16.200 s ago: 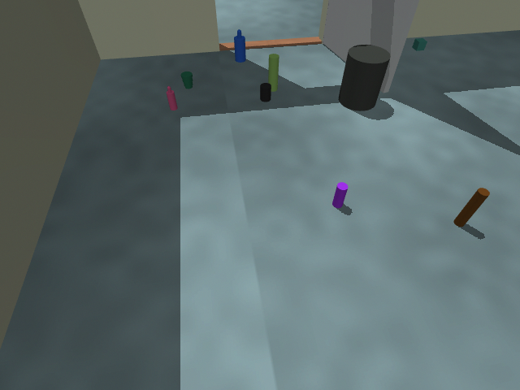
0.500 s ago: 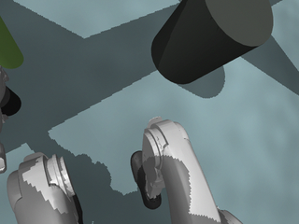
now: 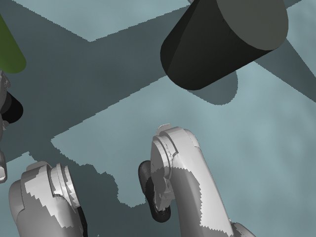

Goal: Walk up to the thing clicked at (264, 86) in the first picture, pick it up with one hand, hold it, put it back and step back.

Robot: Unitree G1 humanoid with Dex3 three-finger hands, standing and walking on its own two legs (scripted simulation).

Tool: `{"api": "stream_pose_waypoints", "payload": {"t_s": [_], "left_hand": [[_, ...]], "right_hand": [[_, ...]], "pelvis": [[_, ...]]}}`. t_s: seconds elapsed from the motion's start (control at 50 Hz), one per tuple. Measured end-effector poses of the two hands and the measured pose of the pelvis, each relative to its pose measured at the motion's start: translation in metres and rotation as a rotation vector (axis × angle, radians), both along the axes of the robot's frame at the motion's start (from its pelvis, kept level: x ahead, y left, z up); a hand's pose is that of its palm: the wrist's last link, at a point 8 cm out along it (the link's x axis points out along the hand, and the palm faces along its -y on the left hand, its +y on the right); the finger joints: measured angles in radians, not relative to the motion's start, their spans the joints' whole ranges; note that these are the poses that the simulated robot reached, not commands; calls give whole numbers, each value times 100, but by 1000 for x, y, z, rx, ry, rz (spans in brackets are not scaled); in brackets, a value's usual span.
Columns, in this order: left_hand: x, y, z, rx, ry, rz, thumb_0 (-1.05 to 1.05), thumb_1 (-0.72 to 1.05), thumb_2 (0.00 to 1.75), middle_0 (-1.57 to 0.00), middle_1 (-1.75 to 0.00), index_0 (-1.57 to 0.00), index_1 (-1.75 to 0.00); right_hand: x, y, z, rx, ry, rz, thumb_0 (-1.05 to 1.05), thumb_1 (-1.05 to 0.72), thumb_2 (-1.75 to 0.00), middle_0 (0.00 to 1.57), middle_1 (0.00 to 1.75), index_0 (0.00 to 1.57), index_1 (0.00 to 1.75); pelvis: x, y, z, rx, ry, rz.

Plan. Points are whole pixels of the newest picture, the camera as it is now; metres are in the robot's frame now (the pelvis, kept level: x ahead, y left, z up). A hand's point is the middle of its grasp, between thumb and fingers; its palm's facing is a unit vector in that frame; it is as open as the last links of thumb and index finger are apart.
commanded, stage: settle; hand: left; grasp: from above
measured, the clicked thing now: out of the picture +0.49 +0.27 -0.25
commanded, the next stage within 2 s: lift in 0.94 s
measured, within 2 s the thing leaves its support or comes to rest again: leaves its support in 0.36 s
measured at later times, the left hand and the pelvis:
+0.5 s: hand out of the picture +0.46 +0.28 -0.19, palm faces -0.39 -0.09 -0.92, open 10.5 cm; pelvis +0.01 +0.00 +0.01, yaw +1 degrees
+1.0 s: hand out of the picture +0.45 +0.27 -0.09, palm faces -0.45 -0.07 -0.89, open 10.3 cm; pelvis -0.01 -0.01 +0.05, yaw +5 degrees
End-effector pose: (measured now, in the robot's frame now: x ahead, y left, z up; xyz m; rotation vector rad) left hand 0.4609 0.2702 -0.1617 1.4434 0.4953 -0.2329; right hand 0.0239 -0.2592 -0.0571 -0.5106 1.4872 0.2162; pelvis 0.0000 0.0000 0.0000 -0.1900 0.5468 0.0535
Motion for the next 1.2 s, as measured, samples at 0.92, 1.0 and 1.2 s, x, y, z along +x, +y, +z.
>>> {"api": "stream_pose_waypoints", "payload": {"t_s": [0.92, 1.0, 1.2], "left_hand": [[-10, 4, 117, 40, 27, -27, 3, -13, 79, -64, -86, -57, -90], [-9, 5, 124, 47, 9, -35, 3, -13, 78, -66, -84, -59, -87], [-9, 10, 142, 59, -3, -8, 3, -12, 77, -66, -82, -60, -85]], "right_hand": [[42, -19, 11, -26, -135, -150, 0, -93, -91, 20, 30, 20, 30], [35, -21, 15, -51, -125, -165, 0, -93, -91, 20, 30, 20, 30], [17, -17, 22, -80, -104, -226, 0, -93, -91, 20, 30, 20, 30]], "pelvis": [[-6, -7, 50, 71, 61, 44], [-8, -7, 52, 72, 66, 46], [-9, -5, 61, 72, 75, 47]]}}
